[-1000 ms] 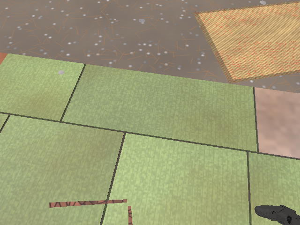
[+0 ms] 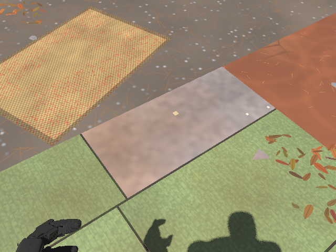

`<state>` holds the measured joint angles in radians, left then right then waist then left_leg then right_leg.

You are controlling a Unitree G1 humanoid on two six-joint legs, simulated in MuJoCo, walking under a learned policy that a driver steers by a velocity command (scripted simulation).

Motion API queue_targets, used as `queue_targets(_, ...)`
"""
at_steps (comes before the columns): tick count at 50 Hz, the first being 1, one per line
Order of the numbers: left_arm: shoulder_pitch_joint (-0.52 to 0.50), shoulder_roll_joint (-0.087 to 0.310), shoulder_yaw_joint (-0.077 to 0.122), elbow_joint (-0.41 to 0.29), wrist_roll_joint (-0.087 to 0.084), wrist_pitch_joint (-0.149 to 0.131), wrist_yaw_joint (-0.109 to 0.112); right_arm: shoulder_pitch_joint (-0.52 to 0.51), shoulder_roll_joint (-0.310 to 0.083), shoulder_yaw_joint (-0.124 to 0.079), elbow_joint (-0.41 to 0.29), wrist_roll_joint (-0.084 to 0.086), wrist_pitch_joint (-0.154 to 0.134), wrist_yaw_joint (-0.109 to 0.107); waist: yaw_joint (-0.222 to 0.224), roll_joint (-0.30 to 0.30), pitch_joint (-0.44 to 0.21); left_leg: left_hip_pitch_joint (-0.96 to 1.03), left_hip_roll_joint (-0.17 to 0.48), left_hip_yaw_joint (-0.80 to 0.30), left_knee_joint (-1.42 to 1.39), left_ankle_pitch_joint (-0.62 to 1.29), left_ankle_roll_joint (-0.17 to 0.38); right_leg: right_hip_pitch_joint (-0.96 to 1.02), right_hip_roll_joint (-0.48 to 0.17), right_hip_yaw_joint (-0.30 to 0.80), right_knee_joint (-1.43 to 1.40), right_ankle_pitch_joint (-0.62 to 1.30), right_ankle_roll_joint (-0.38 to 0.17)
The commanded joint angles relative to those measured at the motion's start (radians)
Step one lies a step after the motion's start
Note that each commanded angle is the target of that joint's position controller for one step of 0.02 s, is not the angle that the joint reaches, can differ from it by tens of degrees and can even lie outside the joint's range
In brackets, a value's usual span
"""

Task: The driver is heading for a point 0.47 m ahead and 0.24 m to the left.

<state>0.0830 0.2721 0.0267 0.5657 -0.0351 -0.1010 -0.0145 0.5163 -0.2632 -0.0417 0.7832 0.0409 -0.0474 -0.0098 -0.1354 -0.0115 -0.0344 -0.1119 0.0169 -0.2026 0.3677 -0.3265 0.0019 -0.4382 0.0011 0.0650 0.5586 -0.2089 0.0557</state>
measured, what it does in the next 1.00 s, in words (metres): walks ahead, turning left: right foot, then left foot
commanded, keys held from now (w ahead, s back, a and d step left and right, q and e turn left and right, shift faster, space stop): w+q+shift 0.48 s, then shift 0.52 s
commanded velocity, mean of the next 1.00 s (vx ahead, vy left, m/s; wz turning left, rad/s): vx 0.65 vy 0.00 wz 0.56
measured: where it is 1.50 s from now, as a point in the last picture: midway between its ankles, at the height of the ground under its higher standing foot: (81, 220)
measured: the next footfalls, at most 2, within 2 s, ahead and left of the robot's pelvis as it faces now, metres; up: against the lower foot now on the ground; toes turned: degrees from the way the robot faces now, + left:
right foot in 0.04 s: +0.09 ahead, -0.15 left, +0.00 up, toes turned +5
left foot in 0.48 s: +0.47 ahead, +0.18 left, +0.00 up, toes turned +30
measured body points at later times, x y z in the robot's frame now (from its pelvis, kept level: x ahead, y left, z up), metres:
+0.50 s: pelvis +0.32 +0.06 -0.06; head +0.35 +0.08 +0.39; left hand +0.16 +0.30 -0.18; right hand +0.64 -0.06 -0.11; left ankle +0.43 +0.16 -0.75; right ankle +0.08 -0.16 -0.69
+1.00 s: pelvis +0.61 +0.18 -0.03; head +0.64 +0.21 +0.42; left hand +0.61 +0.49 -0.12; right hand +0.85 +0.01 -0.14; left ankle +0.44 +0.18 -0.69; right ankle +0.77 +0.20 -0.74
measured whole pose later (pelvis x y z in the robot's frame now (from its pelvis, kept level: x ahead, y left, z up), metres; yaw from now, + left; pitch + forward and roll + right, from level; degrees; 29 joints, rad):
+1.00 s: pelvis +0.61 +0.18 -0.03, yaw +38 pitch +0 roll -1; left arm 0.10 0.26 0.01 0.70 0.04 -0.11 -0.04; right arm 0.25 -0.30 -0.04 0.77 0.00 -0.01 -0.01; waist -0.03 0.00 0.07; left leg -0.22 -0.13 -0.14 0.98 -0.58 0.01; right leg -0.47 0.05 -0.03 0.51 -0.05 -0.06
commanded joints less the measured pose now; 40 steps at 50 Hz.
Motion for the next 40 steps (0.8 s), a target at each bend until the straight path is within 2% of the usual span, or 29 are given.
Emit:
queue_targets(1,0.046,0.124,0.057,-0.052,-0.022,-0.029,0.010,-0.144,-0.155,-0.031,-0.103,0.005,-0.013,-0.002,0.175,0.175,0.038,-0.296,0.097,-0.193,-0.040,-0.030,0.140,0.396,0.009,-0.039,-0.147,0.032,-0.030)
queue_targets(2,0.210,0.170,0.079,-0.019,-0.019,-0.029,0.022,-0.170,-0.106,-0.017,-0.118,-0.007,-0.022,0.007,0.263,0.126,-0.059,-0.420,0.034,-0.121,0.184,0.011,0.095,0.649,-0.081,0.038,-0.148,-0.001,-0.060)
queue_targets(3,0.392,0.248,0.094,0.011,0.020,-0.014,0.031,-0.151,0.000,0.012,-0.156,-0.020,-0.038,0.011,0.307,-0.116,-0.238,-0.656,-0.037,-0.001,0.561,-0.178,0.047,0.960,-0.324,0.332,-0.149,-0.211,-0.132)
queue_targets(4,0.396,0.273,0.104,0.034,0.042,-0.009,0.012,-0.124,-0.040,0.010,-0.204,0.032,-0.054,0.001,0.266,-0.301,-0.238,-0.835,0.004,0.059,0.796,-0.178,0.032,0.878,-0.468,0.671,-0.256,-0.559,-0.242)
queue_targets(5,0.349,0.194,0.083,0.028,0.038,-0.012,0.008,-0.179,-0.101,-0.006,-0.195,0.041,-0.047,-0.002,0.272,-0.208,-0.102,-0.910,0.064,0.065,0.924,-0.087,0.029,0.785,-0.432,0.612,-0.283,-0.596,-0.244)
queue_targets(6,0.337,0.144,0.069,0.042,0.037,-0.012,0.011,-0.224,-0.112,-0.012,-0.190,0.024,-0.038,0.003,0.271,-0.165,-0.015,-0.932,0.080,0.085,0.963,-0.014,0.029,0.711,-0.382,0.460,-0.296,-0.457,-0.224)
queue_targets(7,0.308,0.117,0.060,0.052,0.045,-0.008,0.012,-0.228,-0.104,-0.014,-0.179,0.009,-0.029,0.008,0.243,-0.117,0.021,-0.902,0.104,0.093,0.971,0.033,0.028,0.640,-0.339,0.355,-0.316,-0.339,-0.212)
queue_targets(8,0.282,0.090,0.053,0.071,0.049,-0.005,0.010,-0.254,-0.086,-0.013,-0.188,0.007,-0.018,0.017,0.217,-0.116,0.086,-0.896,0.128,0.092,0.961,0.067,0.029,0.567,-0.306,0.261,-0.338,-0.227,-0.203)
queue_targets(9,0.264,0.070,0.049,0.084,0.049,-0.007,0.010,-0.268,-0.067,-0.010,-0.193,0.009,-0.006,0.025,0.198,-0.112,0.118,-0.872,0.144,0.093,0.962,0.088,0.032,0.509,-0.285,0.184,-0.360,-0.145,-0.186)
queue_targets(11,0.238,0.058,0.048,0.106,0.042,-0.012,0.010,-0.281,-0.041,-0.005,-0.203,0.010,0.014,0.035,0.166,-0.096,0.143,-0.855,0.151,0.097,0.970,0.132,0.020,0.443,-0.272,0.067,-0.391,-0.016,-0.176)
queue_targets(14,0.200,0.078,0.050,0.132,0.051,-0.017,0.019,-0.345,-0.045,-0.001,-0.232,0.004,0.021,0.042,0.139,-0.068,0.201,-0.828,0.135,0.119,0.857,0.252,0.001,0.360,-0.245,-0.101,-0.443,0.119,-0.164)
queue_targets(18,0.260,0.144,0.062,0.180,0.045,-0.015,0.027,-0.508,-0.042,0.012,-0.272,-0.004,0.005,0.081,0.184,0.009,0.250,-0.683,0.089,0.266,0.523,0.388,0.063,0.383,-0.221,-0.267,-0.483,0.304,-0.117)
queue_targets(19,0.265,0.176,0.066,0.188,0.048,-0.011,0.030,-0.529,-0.046,0.010,-0.283,0.000,0.000,0.091,0.175,-0.001,0.241,-0.606,0.052,0.314,0.455,0.380,0.089,0.402,-0.223,-0.297,-0.454,0.529,-0.104)
queue_targets(20,0.289,0.214,0.072,0.196,0.050,-0.005,0.034,-0.538,-0.071,0.000,-0.290,0.005,-0.002,0.095,0.163,-0.036,0.202,-0.531,-0.002,0.366,0.437,0.354,0.111,0.453,-0.231,-0.308,-0.393,0.841,-0.096)
queue_targets(21,0.301,0.251,0.079,0.199,0.050,0.007,0.041,-0.511,-0.104,-0.015,-0.293,0.012,-0.001,0.096,0.124,-0.088,0.152,-0.472,-0.049,0.397,0.434,0.299,0.130,0.516,-0.245,-0.314,-0.297,1.129,-0.089)
queue_targets(22,0.284,0.287,0.087,0.192,0.049,0.022,0.045,-0.413,-0.144,-0.035,-0.278,0.019,0.005,0.094,0.053,-0.139,0.082,-0.365,-0.083,0.406,0.440,0.233,0.152,0.549,-0.264,-0.316,-0.143,1.340,-0.093)
queue_targets(23,0.248,0.309,0.094,0.172,0.044,0.032,0.045,-0.233,-0.206,-0.067,-0.237,0.021,0.017,0.089,-0.046,-0.169,-0.019,-0.139,-0.108,0.396,0.447,0.183,0.183,0.498,-0.277,-0.304,0.075,1.439,-0.107)
queue_targets(24,0.201,0.296,0.090,0.143,0.035,0.026,0.043,0.022,-0.285,-0.111,-0.164,0.015,0.034,0.074,-0.167,-0.121,-0.125,0.250,-0.106,0.314,0.350,0.230,0.232,0.287,-0.240,-0.288,0.390,1.285,-0.097)
queue_targets(25,0.242,0.126,0.043,0.139,0.048,0.002,0.033,0.035,-0.292,-0.101,-0.117,0.010,0.049,0.050,-0.076,0.151,-0.077,0.459,0.021,0.069,0.327,0.268,0.266,-0.041,-0.067,-0.239,0.799,-0.067,-0.057)
queue_targets(26,0.366,0.068,0.007,0.056,0.017,-0.042,0.022,-0.076,-0.347,-0.095,-0.198,-0.037,0.020,0.047,0.081,0.364,-0.312,0.670,0.263,-0.562,0.096,0.074,0.490,-0.321,0.074,-0.025,1.106,-0.402,-0.042)
queue_targets(27,0.228,0.195,0.026,0.050,0.002,-0.071,0.019,-0.085,-0.254,-0.082,-0.224,-0.048,0.005,0.048,-0.008,0.127,-0.325,0.578,0.277,-0.613,-0.045,0.075,0.415,-0.324,0.012,0.096,1.038,-0.281,-0.072)
queue_targets(28,0.180,0.192,0.027,0.032,-0.019,-0.072,0.025,-0.130,-0.245,-0.076,-0.213,-0.050,-0.014,0.048,0.046,0.019,-0.165,0.392,0.267,-0.512,-0.075,0.201,0.379,-0.299,-0.015,0.075,0.946,-0.223,-0.077)
queue_targets(29,0.175,0.175,0.025,0.053,-0.002,-0.062,0.036,-0.218,-0.229,-0.070,-0.214,-0.041,-0.029,0.054,0.114,-0.116,-0.041,0.189,0.233,-0.389,-0.067,0.391,0.346,-0.247,-0.061,0.058,0.868,-0.187,-0.061)
queue_targets(31,0.243,0.187,0.036,0.095,0.016,-0.019,0.033,-0.313,-0.183,-0.053,-0.224,-0.059,-0.039,0.047,0.184,-0.063,0.022,-0.052,0.185,-0.190,-0.062,0.690,0.317,-0.109,-0.125,0.047,0.775,-0.162,-0.034)
queue_targets(33,0.234,0.152,0.031,0.100,0.039,0.008,0.032,-0.320,-0.153,-0.040,-0.188,-0.037,-0.044,0.038,0.193,-0.023,0.051,-0.183,0.124,-0.049,-0.093,0.827,0.284,-0.052,-0.133,0.000,0.620,-0.119,-0.006)
queue_targets(34,0.197,0.122,0.023,0.085,0.050,0.011,0.033,-0.310,-0.156,-0.039,-0.169,-0.033,-0.047,0.029,0.184,-0.004,0.057,-0.214,0.082,0.017,-0.094,0.925,0.266,-0.042,-0.110,-0.034,0.538,-0.065,0.004)
queue_targets(35,0.165,0.093,0.016,0.074,0.056,0.012,0.033,-0.307,-0.164,-0.039,-0.156,-0.036,-0.044,0.019,0.179,0.016,0.048,-0.221,0.049,0.071,-0.086,0.983,0.251,-0.037,-0.086,-0.060,0.460,0.004,0.013)
queue_targets(37,0.112,0.064,0.004,0.074,0.058,0.004,0.022,-0.306,-0.156,-0.036,-0.140,-0.034,-0.027,-0.002,0.150,0.040,0.013,-0.193,-0.016,0.157,-0.065,0.920,0.195,0.002,-0.047,-0.090,0.251,0.204,0.017)
queue_targets(40,-0.025,0.066,0.004,0.050,0.050,-0.015,-0.010,-0.210,-0.157,-0.034,-0.092,-0.028,-0.002,-0.023,0.063,0.055,-0.012,-0.081,0.015,0.122,-0.049,0.732,0.148,0.018,-0.005,-0.089,0.025,0.468,0.004)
